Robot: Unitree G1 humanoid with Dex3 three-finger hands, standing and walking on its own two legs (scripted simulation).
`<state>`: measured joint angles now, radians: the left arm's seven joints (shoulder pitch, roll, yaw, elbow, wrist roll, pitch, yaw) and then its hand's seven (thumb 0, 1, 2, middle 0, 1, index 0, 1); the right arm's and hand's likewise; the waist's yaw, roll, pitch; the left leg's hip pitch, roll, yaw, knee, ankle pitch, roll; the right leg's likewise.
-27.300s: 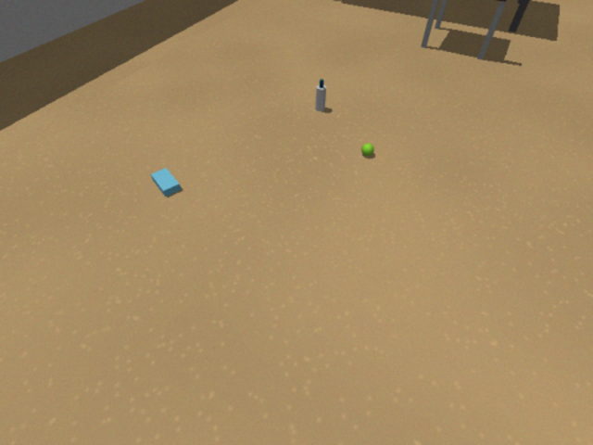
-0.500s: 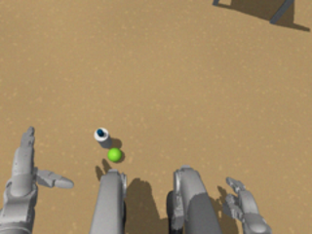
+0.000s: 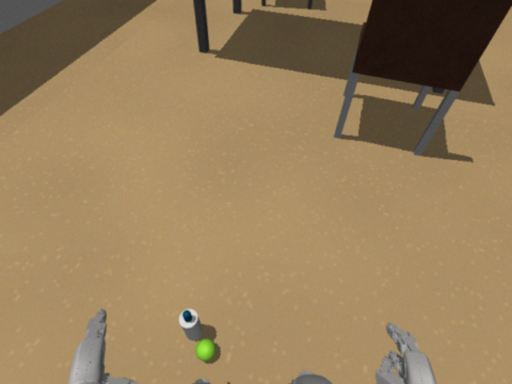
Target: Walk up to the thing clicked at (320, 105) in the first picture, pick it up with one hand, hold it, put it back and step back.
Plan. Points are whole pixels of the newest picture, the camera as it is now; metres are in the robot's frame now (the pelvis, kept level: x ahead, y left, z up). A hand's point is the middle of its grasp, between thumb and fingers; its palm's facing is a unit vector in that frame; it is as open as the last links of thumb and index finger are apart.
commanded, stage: home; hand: left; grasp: from the side
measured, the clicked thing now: (190, 323) +0.41 +0.19 -0.60
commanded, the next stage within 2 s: stand in 1.80 s
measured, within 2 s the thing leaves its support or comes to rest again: neither
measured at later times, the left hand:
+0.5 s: hand (129, 369) +0.18 +0.18 -0.04, palm faces +0.13 -0.95 -0.29, open 17.7 cm
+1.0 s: hand (131, 372) +0.17 +0.18 -0.04, palm faces +0.12 -0.95 -0.29, open 17.7 cm
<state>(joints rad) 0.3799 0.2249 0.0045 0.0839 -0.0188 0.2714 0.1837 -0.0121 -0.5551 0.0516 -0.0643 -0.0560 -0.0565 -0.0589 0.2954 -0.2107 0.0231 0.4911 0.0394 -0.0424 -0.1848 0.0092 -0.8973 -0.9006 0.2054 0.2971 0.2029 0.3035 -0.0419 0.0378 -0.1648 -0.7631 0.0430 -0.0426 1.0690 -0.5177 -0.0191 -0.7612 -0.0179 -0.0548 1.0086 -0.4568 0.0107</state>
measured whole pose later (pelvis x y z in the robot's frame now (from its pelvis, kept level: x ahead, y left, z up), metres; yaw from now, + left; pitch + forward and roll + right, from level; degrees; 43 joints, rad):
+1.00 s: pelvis +0.01 +0.00 +0.02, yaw +0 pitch +7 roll -2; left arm 0.45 0.20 -0.01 0.03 -0.01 0.27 0.14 -0.01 -0.58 0.03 -0.05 -0.05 -0.05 -0.05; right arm 0.28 -0.20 0.03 0.52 0.01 -0.12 -0.18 0.01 -0.90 -0.90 0.21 0.30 0.20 0.30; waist -0.02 0.03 -0.11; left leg -0.58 0.04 -0.04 0.95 -0.48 -0.02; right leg -0.59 -0.02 -0.06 0.90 -0.43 0.01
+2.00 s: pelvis +0.00 +0.00 +0.02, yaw +0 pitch +7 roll -2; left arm 0.46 0.20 -0.01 0.02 -0.01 0.25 0.14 -0.01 -0.51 0.09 -0.09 -0.10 -0.08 -0.10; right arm 0.28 -0.20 0.03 0.52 0.01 -0.14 -0.18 0.01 -0.90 -0.90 0.21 0.30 0.20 0.30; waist -0.02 0.03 -0.11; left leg -0.60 0.04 -0.04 0.95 -0.48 -0.02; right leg -0.59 -0.02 -0.05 0.90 -0.42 0.01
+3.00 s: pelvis -0.02 +0.00 +0.07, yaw +1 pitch -5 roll +0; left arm 0.17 0.31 0.01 1.11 0.03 0.00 0.01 0.00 0.90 0.90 -0.21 -0.30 -0.20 -0.30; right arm 0.17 -0.31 -0.01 1.09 -0.03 0.01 0.00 0.00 -0.90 -0.90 0.21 0.30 0.20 0.30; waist 0.02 0.02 0.05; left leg -0.14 0.00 -0.01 0.41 -0.19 -0.01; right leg -0.17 -0.06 -0.04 0.42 -0.17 0.03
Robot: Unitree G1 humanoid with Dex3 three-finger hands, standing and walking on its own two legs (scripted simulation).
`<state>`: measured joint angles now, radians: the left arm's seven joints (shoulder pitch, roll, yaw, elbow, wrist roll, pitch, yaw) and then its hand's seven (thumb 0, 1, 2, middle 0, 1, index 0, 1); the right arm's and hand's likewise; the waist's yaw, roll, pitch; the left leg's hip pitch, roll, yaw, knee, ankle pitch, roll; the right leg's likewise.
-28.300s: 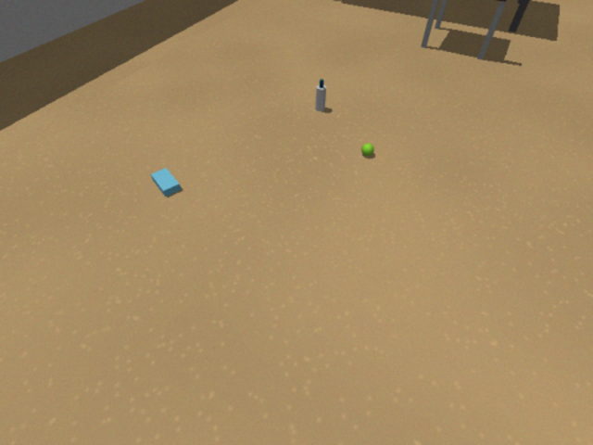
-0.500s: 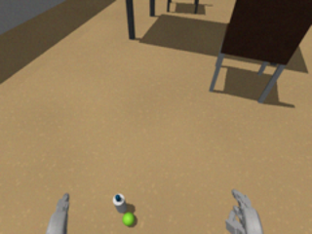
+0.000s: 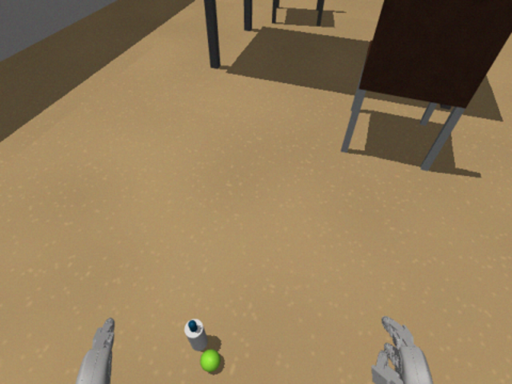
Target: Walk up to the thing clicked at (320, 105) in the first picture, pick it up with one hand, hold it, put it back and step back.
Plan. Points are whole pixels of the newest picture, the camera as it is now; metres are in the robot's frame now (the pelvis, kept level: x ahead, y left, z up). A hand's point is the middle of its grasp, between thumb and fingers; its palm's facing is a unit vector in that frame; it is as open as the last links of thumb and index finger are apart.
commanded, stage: home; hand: left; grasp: from the side
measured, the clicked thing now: (195, 333) +0.41 +0.19 -0.62
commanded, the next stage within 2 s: stand in 0.80 s
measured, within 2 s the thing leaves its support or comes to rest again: neither
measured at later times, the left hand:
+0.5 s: hand out of the picture +0.16 +0.18 -0.06, palm faces +0.12 -0.95 -0.29, open 17.5 cm
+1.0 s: hand (135, 382) +0.16 +0.18 -0.06, palm faces +0.11 -0.95 -0.28, open 17.2 cm
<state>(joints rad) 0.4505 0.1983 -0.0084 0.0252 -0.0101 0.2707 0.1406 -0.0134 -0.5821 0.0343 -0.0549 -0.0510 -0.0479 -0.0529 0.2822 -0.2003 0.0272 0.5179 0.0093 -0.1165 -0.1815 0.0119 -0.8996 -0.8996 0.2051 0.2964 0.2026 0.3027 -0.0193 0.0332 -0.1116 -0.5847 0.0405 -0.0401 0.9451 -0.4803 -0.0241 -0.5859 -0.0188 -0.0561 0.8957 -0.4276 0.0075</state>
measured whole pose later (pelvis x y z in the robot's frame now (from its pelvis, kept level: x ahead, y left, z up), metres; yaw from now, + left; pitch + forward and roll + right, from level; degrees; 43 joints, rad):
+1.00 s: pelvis +0.00 +0.00 +0.00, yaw +0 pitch +7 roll -2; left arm 0.46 0.20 -0.01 0.02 -0.01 0.25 0.14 -0.01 -0.51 0.09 -0.09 -0.10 -0.08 -0.10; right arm 0.28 -0.20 0.03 0.52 0.01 -0.14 -0.18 0.01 -0.90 -0.90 0.21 0.30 0.20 0.30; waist -0.02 0.03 -0.11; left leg -0.60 0.04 -0.04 0.95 -0.48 -0.02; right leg -0.59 -0.02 -0.05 0.90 -0.42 0.01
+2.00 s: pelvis -0.03 +0.01 +0.05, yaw +0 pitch -5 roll +0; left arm 0.17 0.31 0.01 1.11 0.03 0.00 0.01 0.00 0.90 0.90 -0.21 -0.30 -0.20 -0.30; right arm 0.17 -0.31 -0.01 1.09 -0.03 0.01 0.00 0.00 -0.90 -0.90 0.21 0.30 0.20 0.30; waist 0.02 0.02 0.05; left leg -0.14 0.00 -0.01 0.41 -0.19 -0.01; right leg -0.17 -0.06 -0.04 0.42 -0.17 0.03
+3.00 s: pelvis +0.00 +0.00 +0.06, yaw -1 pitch -3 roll +0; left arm 0.10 0.32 0.01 1.17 0.02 -0.01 0.00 0.00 0.90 0.90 -0.21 -0.30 -0.20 -0.30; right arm 0.13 -0.34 0.00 1.14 -0.02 -0.01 0.00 0.00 -0.90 -0.90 0.20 0.30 0.20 0.30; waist 0.01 0.02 0.06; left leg -0.09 0.02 0.00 0.32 -0.18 -0.02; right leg -0.13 -0.03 -0.03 0.34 -0.16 0.01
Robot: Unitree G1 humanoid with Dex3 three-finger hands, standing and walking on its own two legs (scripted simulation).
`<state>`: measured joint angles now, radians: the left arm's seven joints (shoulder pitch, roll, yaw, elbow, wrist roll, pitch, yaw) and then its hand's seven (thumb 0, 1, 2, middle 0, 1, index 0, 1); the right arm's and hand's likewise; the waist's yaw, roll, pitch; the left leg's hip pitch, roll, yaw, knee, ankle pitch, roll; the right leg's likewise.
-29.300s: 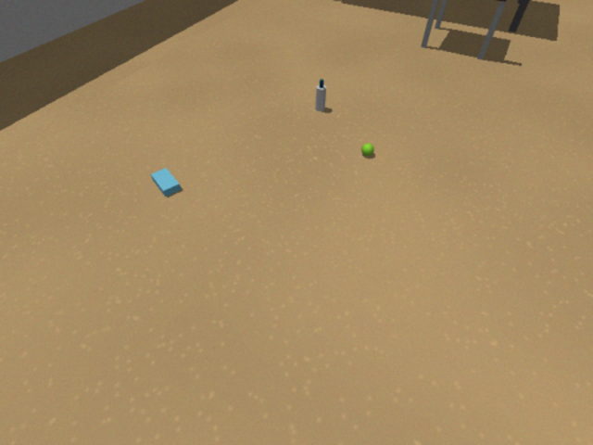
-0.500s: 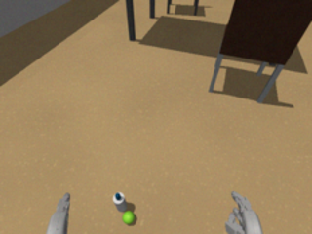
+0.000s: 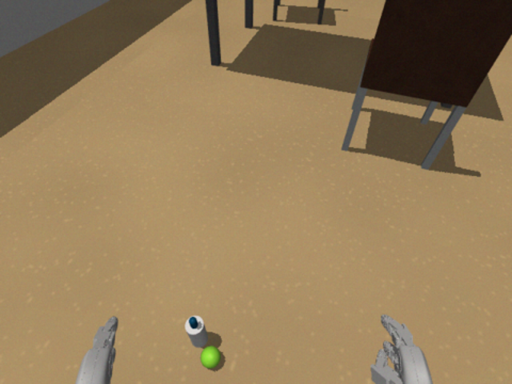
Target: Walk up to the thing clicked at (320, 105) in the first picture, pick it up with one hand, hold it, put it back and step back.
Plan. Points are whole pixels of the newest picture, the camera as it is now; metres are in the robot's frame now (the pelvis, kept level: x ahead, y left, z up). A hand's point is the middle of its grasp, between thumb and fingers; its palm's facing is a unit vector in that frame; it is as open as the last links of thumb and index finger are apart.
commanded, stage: stand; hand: left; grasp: from the side
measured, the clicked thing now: (196, 329) +0.41 +0.19 -0.62
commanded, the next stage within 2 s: none
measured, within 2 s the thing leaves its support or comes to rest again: neither
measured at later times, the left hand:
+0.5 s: hand out of the picture +0.11 +0.24 -0.11, palm faces -0.01 -0.94 -0.35, open 7.8 cm
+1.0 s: hand out of the picture +0.03 +0.25 -0.10, palm faces +0.01 -0.94 -0.35, open 7.4 cm
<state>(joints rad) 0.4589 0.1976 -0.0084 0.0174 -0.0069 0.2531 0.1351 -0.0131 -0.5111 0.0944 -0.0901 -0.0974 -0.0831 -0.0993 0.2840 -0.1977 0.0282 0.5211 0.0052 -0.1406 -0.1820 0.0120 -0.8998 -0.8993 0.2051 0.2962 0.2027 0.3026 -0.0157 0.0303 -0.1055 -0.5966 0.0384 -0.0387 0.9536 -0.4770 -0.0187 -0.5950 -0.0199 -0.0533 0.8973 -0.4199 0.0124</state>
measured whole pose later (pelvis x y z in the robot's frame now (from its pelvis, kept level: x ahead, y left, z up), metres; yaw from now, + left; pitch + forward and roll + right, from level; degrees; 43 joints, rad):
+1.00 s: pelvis -0.02 +0.00 +0.05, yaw +0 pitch -5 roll +0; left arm 0.17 0.31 0.01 1.11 0.03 0.00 0.01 0.00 0.90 0.90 -0.21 -0.30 -0.20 -0.30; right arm 0.17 -0.31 -0.01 1.09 -0.03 0.01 0.00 0.00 -0.90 -0.90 0.21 0.30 0.20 0.30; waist 0.02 0.02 0.05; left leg -0.14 0.00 -0.01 0.41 -0.19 -0.01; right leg -0.17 -0.06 -0.04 0.42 -0.17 0.03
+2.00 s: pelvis +0.01 +0.00 +0.06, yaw -1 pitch -3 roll +0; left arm 0.10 0.32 0.01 1.17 0.02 -0.01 0.00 0.00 0.90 0.90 -0.21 -0.30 -0.20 -0.30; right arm 0.13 -0.34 0.00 1.14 -0.02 -0.01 0.00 0.00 -0.90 -0.90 0.20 0.30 0.20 0.30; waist 0.01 0.02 0.06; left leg -0.09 0.02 0.00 0.32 -0.18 -0.02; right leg -0.13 -0.03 -0.03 0.34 -0.16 0.01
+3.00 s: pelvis -0.07 +0.06 +0.04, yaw -4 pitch -1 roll +0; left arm 0.09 0.37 0.06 0.89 0.01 0.07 0.02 0.00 0.90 0.90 -0.21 -0.30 -0.20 -0.30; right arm 0.15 -0.34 -0.06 0.91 -0.03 0.03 -0.03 0.00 -0.90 -0.90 0.21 0.30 0.20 0.30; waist -0.02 -0.04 0.21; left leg -0.26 -0.04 0.06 0.56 -0.28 0.08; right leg -0.40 0.09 0.14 1.00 -0.45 0.00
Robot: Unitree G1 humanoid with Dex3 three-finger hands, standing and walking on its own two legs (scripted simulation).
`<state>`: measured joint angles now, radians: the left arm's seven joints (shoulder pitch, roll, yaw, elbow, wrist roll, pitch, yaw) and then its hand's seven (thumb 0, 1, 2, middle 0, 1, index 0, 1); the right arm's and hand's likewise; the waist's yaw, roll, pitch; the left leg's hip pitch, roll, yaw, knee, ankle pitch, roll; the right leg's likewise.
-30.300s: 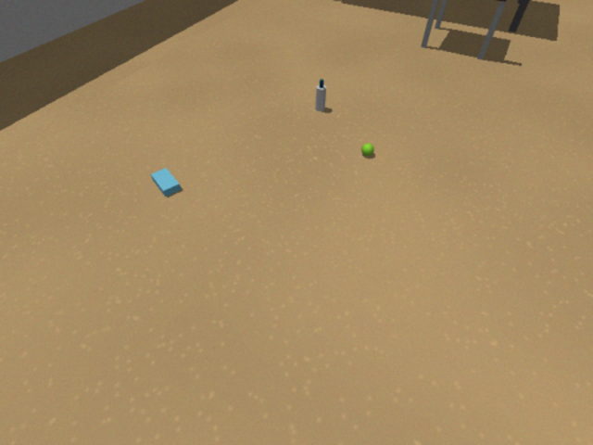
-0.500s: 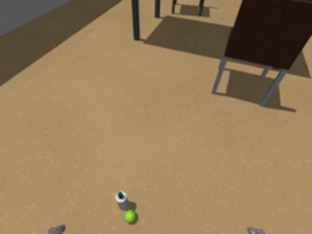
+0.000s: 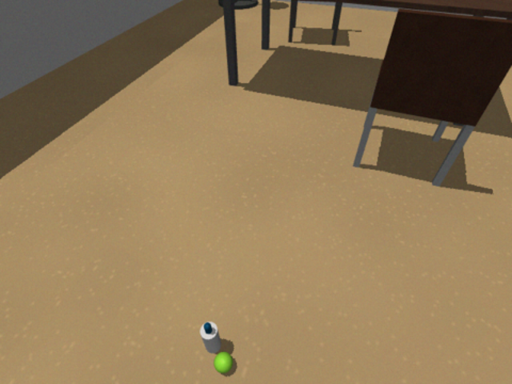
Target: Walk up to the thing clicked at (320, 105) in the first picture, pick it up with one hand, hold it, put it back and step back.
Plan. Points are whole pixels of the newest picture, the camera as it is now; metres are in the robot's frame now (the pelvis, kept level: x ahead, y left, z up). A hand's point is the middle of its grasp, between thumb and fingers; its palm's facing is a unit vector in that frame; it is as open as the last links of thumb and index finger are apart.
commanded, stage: stand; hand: left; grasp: from the side
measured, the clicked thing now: (210, 335) +0.43 +0.18 -0.68
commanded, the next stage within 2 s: step back in 1.42 s
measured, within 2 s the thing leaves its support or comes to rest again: neither
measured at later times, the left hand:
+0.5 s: hand out of the picture +0.06 +0.24 -0.15, palm faces -0.01 -0.94 -0.34, open 7.4 cm
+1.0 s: hand out of the picture +0.10 +0.24 -0.15, palm faces -0.02 -0.94 -0.34, open 7.4 cm
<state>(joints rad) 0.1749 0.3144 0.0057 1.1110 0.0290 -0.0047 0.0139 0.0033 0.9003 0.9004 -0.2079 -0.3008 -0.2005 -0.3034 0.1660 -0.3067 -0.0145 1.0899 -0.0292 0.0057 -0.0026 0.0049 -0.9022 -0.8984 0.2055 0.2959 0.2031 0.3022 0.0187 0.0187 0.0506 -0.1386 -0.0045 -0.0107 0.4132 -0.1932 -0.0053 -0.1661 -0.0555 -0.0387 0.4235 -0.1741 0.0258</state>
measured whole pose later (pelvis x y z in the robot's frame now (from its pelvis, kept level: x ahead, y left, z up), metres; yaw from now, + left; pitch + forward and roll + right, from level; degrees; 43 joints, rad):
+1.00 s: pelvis +0.03 -0.01 +0.01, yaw -1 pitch -3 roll +0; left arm 0.10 0.32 0.01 1.17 0.02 -0.01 0.00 0.00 0.90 0.90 -0.21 -0.30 -0.20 -0.30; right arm 0.13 -0.34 0.00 1.14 -0.02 -0.01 0.00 0.00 -0.90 -0.90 0.20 0.30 0.20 0.30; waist 0.01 0.02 0.06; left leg -0.09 0.02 0.00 0.32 -0.18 -0.02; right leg -0.13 -0.03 -0.03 0.34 -0.16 0.01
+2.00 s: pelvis -0.05 +0.05 -0.01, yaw -4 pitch -1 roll +0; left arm 0.09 0.37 0.06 0.89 0.01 0.07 0.02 0.00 0.90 0.90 -0.21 -0.30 -0.20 -0.30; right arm 0.15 -0.34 -0.06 0.91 -0.03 0.03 -0.03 0.00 -0.90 -0.90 0.21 0.30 0.20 0.30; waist -0.02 -0.04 0.21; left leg -0.26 -0.04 0.06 0.56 -0.28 0.08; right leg -0.40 0.09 0.14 1.00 -0.45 0.00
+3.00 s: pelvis -0.31 +0.02 -0.02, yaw -7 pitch -3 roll +0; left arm 0.21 0.35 0.08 0.85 0.04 0.05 -0.02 0.00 0.90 0.90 -0.21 -0.30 -0.20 -0.30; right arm 0.10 -0.41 -0.06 0.83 -0.01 0.06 -0.03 0.00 -0.90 -0.90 0.21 0.30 0.20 0.30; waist 0.03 0.05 0.18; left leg -0.48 0.01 -0.11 0.90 -0.46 0.00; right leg -0.26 0.03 0.06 0.69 -0.38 -0.01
